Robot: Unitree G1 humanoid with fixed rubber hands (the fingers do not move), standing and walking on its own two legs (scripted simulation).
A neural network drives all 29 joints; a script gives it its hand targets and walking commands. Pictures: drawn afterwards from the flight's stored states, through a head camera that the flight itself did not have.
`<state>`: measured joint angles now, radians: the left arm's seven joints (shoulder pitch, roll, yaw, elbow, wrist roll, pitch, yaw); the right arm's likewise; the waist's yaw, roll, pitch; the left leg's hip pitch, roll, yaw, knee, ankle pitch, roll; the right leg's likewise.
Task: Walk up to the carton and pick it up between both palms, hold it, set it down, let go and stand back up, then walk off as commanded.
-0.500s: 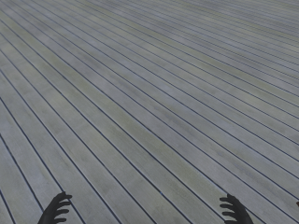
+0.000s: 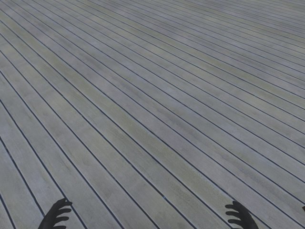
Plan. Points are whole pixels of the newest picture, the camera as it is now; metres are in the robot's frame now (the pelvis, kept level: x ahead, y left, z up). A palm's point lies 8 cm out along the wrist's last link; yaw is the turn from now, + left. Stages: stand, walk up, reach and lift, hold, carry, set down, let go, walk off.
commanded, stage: stand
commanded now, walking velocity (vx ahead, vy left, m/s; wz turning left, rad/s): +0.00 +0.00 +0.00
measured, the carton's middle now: out of the picture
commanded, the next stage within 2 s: none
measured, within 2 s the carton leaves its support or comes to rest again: neither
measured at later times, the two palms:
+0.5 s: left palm out of the picture +0.13 +0.29 -0.08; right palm out of the picture +0.13 -0.24 -0.10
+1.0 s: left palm out of the picture +0.11 +0.29 -0.08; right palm out of the picture +0.11 -0.24 -0.10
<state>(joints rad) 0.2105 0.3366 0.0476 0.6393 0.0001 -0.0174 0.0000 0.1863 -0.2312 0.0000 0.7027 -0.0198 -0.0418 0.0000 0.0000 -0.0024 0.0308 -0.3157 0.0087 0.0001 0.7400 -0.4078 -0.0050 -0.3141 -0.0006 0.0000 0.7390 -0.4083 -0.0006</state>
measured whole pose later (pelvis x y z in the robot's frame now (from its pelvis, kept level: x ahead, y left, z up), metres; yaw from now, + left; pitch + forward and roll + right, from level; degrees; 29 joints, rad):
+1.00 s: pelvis -0.02 +0.00 +0.00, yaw +0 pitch -2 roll +0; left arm 0.21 0.34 0.05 0.73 0.00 -0.02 0.00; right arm 0.18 -0.23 0.00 0.80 -0.02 -0.04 0.00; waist 0.00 0.00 0.03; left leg -0.32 0.01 0.00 0.74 -0.38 0.00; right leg -0.31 0.00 0.00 0.74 -0.38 0.00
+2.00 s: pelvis -0.03 +0.00 +0.01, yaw +0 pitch -2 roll +0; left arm 0.18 0.33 0.05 0.85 0.00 -0.02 0.00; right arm 0.13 -0.23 0.00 0.92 -0.02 -0.03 0.00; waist 0.00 0.00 0.03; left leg -0.32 0.01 0.00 0.69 -0.33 0.00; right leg -0.31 0.00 0.00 0.69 -0.33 0.00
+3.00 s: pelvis -0.04 +0.00 +0.02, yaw +0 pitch -1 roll +0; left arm 0.16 0.32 0.05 0.93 0.00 -0.02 0.00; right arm 0.10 -0.23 0.00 0.99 -0.02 -0.03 0.00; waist 0.00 0.00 0.03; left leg -0.31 0.01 0.00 0.58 -0.26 0.00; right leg -0.31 0.00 0.00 0.59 -0.26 0.00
